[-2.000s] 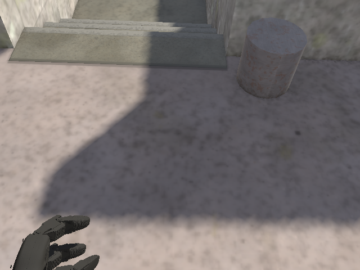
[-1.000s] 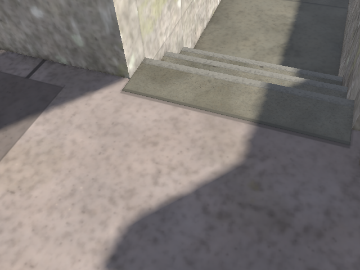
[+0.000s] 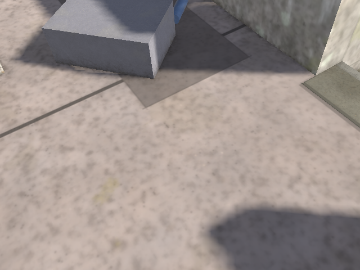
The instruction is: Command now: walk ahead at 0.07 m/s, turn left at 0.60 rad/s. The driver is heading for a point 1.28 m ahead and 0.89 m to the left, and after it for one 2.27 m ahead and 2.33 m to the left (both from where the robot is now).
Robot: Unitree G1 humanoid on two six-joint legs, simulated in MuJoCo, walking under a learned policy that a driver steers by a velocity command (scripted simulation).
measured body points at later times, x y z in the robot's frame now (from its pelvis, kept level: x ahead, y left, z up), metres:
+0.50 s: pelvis +0.05 +0.07 +0.00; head +0.08 +0.11 +0.45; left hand +0.14 +0.39 -0.10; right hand +0.26 -0.17 -0.07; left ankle +0.00 +0.15 -0.74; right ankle +0.15 -0.07 -0.68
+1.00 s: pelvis +0.11 +0.06 +0.00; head +0.15 +0.09 +0.45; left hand +0.07 +0.38 -0.10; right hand +0.40 -0.08 -0.10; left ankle +0.02 +0.17 -0.69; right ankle +0.19 -0.02 -0.74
